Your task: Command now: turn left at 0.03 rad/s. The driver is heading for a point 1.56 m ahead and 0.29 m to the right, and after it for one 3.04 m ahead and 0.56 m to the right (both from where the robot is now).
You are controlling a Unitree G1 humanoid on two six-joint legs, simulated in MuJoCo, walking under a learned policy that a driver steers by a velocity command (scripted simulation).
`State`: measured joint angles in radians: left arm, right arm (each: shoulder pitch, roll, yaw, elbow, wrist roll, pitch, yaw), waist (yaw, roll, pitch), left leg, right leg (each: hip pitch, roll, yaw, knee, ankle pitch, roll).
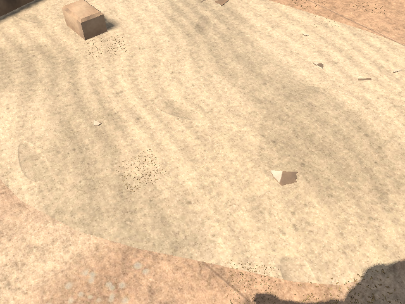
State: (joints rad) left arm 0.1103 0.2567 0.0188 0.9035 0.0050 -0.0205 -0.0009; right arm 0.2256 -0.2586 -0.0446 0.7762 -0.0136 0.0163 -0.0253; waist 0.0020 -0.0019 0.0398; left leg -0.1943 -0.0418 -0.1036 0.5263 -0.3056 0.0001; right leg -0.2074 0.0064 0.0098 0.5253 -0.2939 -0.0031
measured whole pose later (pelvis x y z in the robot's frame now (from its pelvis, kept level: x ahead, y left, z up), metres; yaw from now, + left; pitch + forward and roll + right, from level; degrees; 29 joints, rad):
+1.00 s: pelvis -0.01 -0.01 +0.00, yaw -1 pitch -2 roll +0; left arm 0.20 0.23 0.01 1.08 0.00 -0.01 0.03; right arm 0.26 -0.21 -0.02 1.05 0.00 -0.01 -0.05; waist 0.01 0.00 0.04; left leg -0.18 -0.02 -0.09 0.48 -0.27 -0.02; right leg -0.21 0.03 0.02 0.49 -0.26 -0.02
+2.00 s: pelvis +0.35 -0.03 +0.01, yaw +0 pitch +0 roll -1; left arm 0.22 0.25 0.05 0.96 0.00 -0.10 -0.04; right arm 0.27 -0.26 -0.05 0.95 0.02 -0.10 -0.02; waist 0.01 0.03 0.04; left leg -0.51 0.10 -0.04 1.19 -0.30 0.05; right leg -0.25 0.07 -0.07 0.37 -0.14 -0.08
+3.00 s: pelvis +0.69 -0.01 +0.01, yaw -14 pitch +3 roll +2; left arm 0.18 0.28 0.09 0.81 -0.01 0.00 0.01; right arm 0.06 -0.31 -0.08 0.88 0.00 0.00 -0.04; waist 0.01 0.04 0.05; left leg -0.49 0.01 0.02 1.06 -0.50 -0.05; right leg -0.31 0.02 0.01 0.50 -0.23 -0.05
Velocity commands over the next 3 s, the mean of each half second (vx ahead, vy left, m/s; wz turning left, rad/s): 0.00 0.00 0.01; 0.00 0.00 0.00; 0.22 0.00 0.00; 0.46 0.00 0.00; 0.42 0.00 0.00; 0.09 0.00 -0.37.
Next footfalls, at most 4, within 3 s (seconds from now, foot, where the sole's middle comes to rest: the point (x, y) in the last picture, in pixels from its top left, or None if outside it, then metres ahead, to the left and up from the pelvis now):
1.82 right None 0.43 -0.11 -0.77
2.36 left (177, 238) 0.74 0.12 -0.77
2.88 right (241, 243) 0.73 -0.11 -0.77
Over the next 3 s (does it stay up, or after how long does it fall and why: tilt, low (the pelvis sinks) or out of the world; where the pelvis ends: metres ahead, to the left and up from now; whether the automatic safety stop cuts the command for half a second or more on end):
stays up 0.69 -0.01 0.01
